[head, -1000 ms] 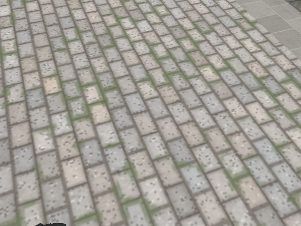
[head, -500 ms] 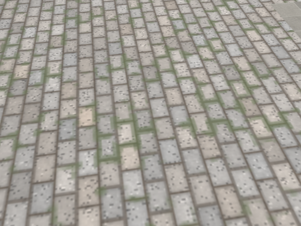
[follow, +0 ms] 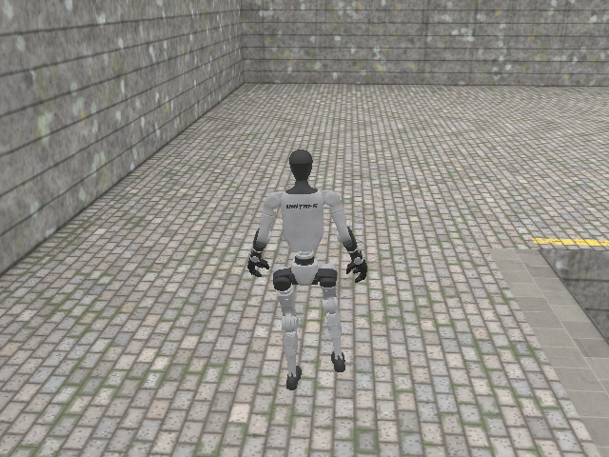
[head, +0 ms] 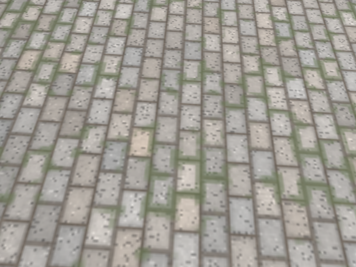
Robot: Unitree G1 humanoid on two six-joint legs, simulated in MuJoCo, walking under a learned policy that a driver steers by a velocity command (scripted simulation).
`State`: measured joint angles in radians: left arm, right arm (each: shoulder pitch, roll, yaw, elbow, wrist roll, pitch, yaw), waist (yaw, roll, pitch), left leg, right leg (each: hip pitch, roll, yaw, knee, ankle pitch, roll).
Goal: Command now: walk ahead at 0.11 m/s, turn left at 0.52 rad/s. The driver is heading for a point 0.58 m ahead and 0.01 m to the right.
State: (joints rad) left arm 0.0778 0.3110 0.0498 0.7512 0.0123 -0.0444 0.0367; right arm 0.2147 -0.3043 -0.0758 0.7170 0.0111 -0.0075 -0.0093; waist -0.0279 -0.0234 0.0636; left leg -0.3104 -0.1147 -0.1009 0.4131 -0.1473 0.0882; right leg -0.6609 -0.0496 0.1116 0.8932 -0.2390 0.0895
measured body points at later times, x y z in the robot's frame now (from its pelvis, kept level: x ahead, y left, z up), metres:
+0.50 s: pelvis +0.08 -0.03 -0.01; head +0.11 -0.03 +0.44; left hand +0.19 +0.24 -0.12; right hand +0.23 -0.29 -0.12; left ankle +0.05 +0.11 -0.75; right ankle +0.14 -0.16 -0.74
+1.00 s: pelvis +0.11 -0.01 -0.01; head +0.11 -0.01 +0.44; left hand +0.15 +0.27 -0.15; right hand +0.20 -0.26 -0.14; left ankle +0.05 +0.11 -0.74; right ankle +0.14 -0.15 -0.74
